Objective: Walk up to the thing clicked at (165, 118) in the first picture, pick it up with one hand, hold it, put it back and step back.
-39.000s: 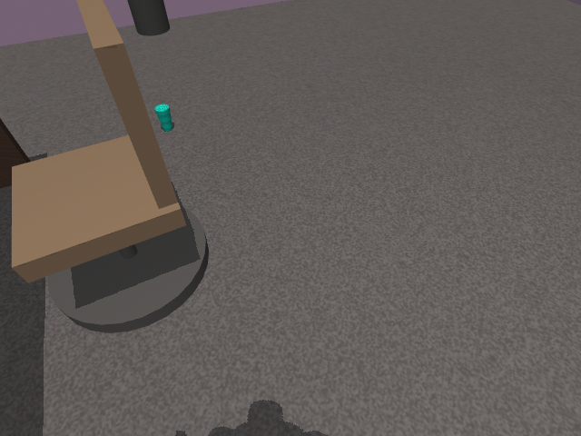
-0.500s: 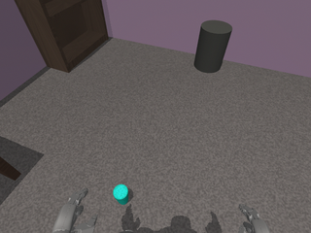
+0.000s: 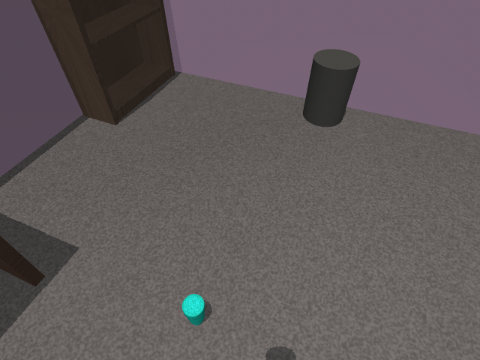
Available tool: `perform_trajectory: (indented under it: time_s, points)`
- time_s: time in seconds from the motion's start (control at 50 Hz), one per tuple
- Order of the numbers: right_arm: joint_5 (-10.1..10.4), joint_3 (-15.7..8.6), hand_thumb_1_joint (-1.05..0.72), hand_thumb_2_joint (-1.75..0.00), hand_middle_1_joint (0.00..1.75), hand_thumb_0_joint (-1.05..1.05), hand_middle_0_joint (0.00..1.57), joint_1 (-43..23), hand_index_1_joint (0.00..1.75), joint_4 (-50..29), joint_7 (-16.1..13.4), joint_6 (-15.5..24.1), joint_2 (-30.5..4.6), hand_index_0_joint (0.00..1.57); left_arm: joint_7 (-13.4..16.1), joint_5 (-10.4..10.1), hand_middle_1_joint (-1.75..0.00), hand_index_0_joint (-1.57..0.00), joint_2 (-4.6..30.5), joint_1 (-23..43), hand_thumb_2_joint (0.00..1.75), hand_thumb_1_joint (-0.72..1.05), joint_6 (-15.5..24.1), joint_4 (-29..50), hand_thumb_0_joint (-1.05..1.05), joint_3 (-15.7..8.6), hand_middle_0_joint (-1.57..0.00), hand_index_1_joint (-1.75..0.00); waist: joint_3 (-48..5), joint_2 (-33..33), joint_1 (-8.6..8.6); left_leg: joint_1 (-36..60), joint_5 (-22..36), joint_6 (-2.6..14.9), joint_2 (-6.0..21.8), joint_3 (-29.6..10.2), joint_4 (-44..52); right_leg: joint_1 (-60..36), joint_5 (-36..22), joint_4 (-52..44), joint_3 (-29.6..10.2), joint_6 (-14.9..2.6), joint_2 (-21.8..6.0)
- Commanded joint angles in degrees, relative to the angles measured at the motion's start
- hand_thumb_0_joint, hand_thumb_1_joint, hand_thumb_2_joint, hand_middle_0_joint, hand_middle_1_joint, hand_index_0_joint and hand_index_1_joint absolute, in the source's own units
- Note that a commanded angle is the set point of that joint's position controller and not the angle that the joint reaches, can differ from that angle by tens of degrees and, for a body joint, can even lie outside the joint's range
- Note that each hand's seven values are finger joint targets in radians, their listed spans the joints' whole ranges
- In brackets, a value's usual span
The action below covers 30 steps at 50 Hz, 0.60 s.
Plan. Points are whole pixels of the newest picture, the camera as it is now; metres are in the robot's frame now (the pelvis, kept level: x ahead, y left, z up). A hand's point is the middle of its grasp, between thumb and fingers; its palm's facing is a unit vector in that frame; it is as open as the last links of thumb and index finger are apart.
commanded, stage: stand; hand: left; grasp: from the side
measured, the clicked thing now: (195, 311) +0.43 +0.20 -0.70
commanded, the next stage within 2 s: step back in 1.58 s
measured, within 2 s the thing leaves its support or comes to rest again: neither
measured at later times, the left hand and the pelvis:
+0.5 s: hand out of the picture +0.05 +0.25 -0.15, palm faces -0.02 -0.94 -0.35, open 7.4 cm; pelvis +0.00 +0.00 +0.01, yaw +0 degrees
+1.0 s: hand out of the picture +0.08 +0.24 -0.15, palm faces -0.02 -0.94 -0.34, open 7.4 cm; pelvis +0.01 +0.00 +0.01, yaw +0 degrees
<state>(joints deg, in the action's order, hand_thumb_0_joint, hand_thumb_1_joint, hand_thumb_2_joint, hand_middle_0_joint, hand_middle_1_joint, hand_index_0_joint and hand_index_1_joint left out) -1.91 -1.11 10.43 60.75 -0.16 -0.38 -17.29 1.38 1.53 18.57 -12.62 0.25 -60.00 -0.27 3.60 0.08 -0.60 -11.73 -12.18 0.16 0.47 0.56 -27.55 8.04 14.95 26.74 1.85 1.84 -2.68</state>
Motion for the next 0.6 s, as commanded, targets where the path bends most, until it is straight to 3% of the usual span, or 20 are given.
perform_trajectory:
  time_s: [0.0,0.12,0.18,0.22,0.42,0.46,0.58]
  points:
    - [0.51,-2.15,-0.9,-0.9,0.3,0.0,0.2,-3.22,0.3,-1.93,-1.0,1.56,-11.96,0.2,0.57,0.01,-0.3,-0.2,11.17,3.89,0.9,0.9,1.41,1.06,0.0,-2.18,-0.2,-0.3,-1.46,0.97,0.18,0.85,0.26,1.1,5.25,-6.93,9.6,0.48,-2.94,-7.6,-4.23,-2.44,-3.86]
    - [0.42,-1.99,-0.9,-0.9,0.3,0.0,0.2,-3.52,0.3,0.16,-0.93,1.36,-12.06,0.2,0.21,0.0,-0.3,-0.2,11.17,4.43,0.9,0.9,1.19,-1.79,0.0,-1.99,-0.2,-0.3,-0.41,1.95,0.13,-0.84,-4.59,0.93,5.58,-7.64,12.32,-0.3,-1.27,-8.95,-4.0,-2.21,-3.89]
    - [0.58,-1.89,-0.9,-0.9,0.3,0.0,0.2,-4.43,0.3,0.56,-0.83,1.59,-12.04,0.2,0.16,0.05,-0.3,-0.2,11.18,4.56,0.9,0.9,1.37,-2.65,0.0,-1.95,-0.2,-0.3,-1.7,0.91,-0.08,0.95,-1.47,0.98,5.7,-7.46,12.01,-0.62,-3.1,-9.31,-4.15,-2.21,-4.36]
    - [0.57,-1.89,-0.9,-0.9,0.3,0.0,0.2,-4.92,0.3,0.93,-0.87,1.55,-12.35,0.2,0.14,0.13,-0.3,-0.2,11.44,5.09,0.9,0.9,1.32,-2.93,0.0,-1.93,-0.2,-0.3,-0.91,1.21,0.0,0.59,-2.95,0.73,5.55,-7.47,12.47,0.42,-1.9,-9.83,-3.94,-1.99,-4.03]
    - [0.76,-1.65,-0.9,-0.9,0.3,0.0,0.2,-5.53,0.3,1.92,-0.65,1.52,-12.41,0.2,0.15,-0.05,-0.3,-0.2,12.02,6.44,0.9,0.9,1.45,-3.76,0.0,-1.91,-0.2,-0.3,-2.0,0.2,0.38,2.4,1.35,0.77,5.68,-6.45,11.74,0.13,-3.57,-10.77,-4.36,-2.13,-4.85]
    - [0.77,-1.59,-0.9,-0.9,0.3,0.0,0.2,-5.66,0.3,2.16,-0.71,1.5,-12.64,0.2,0.05,-0.1,-0.3,-0.2,11.81,6.25,0.9,0.9,1.34,-4.07,0.0,-1.82,-0.2,-0.3,-1.78,1.28,0.36,2.0,-0.4,0.78,5.82,-6.55,12.1,0.08,-3.22,-10.6,-4.22,-2.12,-4.7]
    - [0.85,-1.47,-0.9,-0.9,0.3,0.0,0.2,-5.84,0.3,2.38,-0.64,1.67,-12.8,0.2,0.0,-0.26,-0.3,-0.2,12.2,7.05,0.9,0.9,1.58,-3.96,0.0,-1.87,-0.2,-0.3,-3.32,0.4,0.51,3.35,4.45,0.75,5.9,-5.99,11.5,-1.01,-6.12,-11.06,-4.49,-2.05,-5.11]
